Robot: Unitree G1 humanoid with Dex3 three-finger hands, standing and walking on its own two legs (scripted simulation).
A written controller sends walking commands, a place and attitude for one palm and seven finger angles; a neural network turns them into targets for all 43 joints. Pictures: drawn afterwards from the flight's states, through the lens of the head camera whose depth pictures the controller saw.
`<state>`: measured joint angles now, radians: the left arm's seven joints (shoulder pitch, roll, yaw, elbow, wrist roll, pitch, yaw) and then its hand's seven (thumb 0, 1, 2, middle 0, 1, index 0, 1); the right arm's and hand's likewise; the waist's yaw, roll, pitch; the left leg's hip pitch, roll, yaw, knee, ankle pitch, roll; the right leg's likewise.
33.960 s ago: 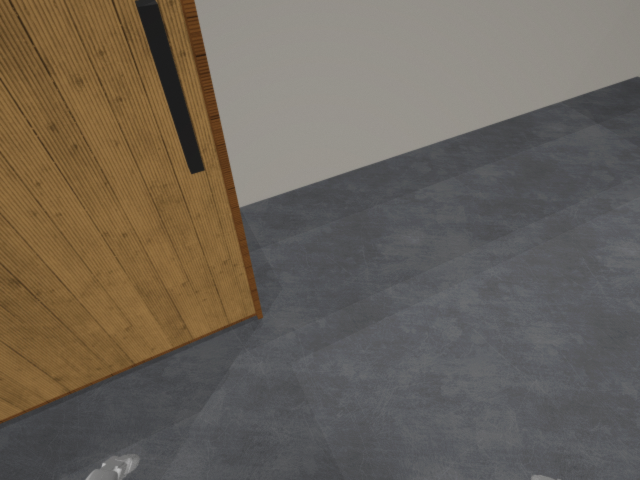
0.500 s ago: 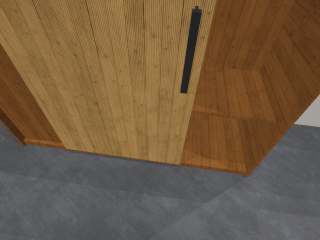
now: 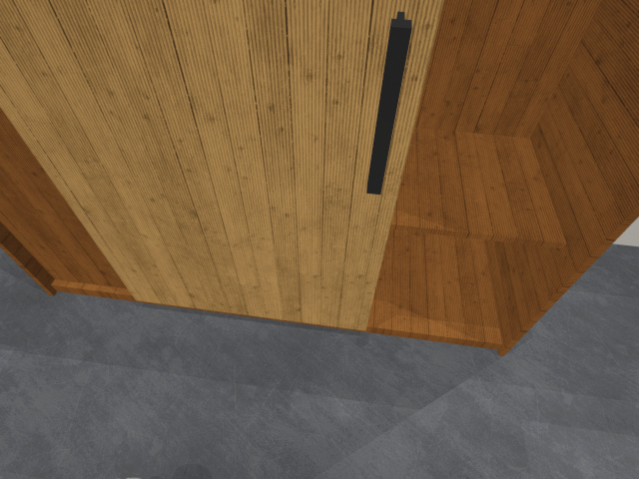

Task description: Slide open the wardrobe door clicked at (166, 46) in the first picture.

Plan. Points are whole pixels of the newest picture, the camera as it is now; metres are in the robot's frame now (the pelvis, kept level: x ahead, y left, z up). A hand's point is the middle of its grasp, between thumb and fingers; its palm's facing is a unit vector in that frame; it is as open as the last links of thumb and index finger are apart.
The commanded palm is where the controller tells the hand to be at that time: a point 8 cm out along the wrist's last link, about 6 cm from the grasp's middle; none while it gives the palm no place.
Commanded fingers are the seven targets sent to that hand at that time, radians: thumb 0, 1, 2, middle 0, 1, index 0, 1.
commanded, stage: look to check the result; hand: right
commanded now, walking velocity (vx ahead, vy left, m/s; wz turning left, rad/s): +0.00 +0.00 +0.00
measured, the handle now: (385, 114) +0.64 -0.07 +0.11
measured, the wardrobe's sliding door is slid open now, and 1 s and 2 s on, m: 0.45 0.45 0.45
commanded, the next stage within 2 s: stand and wait in 0.26 s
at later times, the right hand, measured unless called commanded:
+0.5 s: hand out of the picture +0.10 -0.22 -0.16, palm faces -0.01 +0.95 -0.30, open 7.4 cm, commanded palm none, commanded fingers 0.00 -0.90 -0.90 0.20 0.30 0.20 0.30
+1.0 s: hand out of the picture +0.08 -0.22 -0.16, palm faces -0.01 +0.96 -0.29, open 7.4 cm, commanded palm none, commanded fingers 0.00 -0.90 -0.90 0.20 0.30 0.20 0.30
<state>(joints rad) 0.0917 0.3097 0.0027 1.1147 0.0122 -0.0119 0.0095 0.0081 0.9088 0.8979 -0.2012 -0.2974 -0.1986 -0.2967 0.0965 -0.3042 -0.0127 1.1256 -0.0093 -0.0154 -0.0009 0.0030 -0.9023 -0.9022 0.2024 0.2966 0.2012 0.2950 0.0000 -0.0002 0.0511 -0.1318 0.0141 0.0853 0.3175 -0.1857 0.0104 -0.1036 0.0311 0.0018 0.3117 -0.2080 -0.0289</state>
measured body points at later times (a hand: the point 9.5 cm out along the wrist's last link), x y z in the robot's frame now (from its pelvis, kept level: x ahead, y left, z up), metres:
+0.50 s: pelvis +0.01 +0.01 +0.00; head +0.03 +0.01 +0.45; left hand +0.09 +0.29 -0.14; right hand +0.10 -0.27 -0.14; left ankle -0.01 +0.11 -0.75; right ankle -0.03 -0.10 -0.75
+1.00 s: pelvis +0.01 +0.01 +0.00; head +0.03 +0.01 +0.45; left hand +0.07 +0.29 -0.14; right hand +0.08 -0.27 -0.14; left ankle -0.01 +0.11 -0.75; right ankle -0.03 -0.10 -0.75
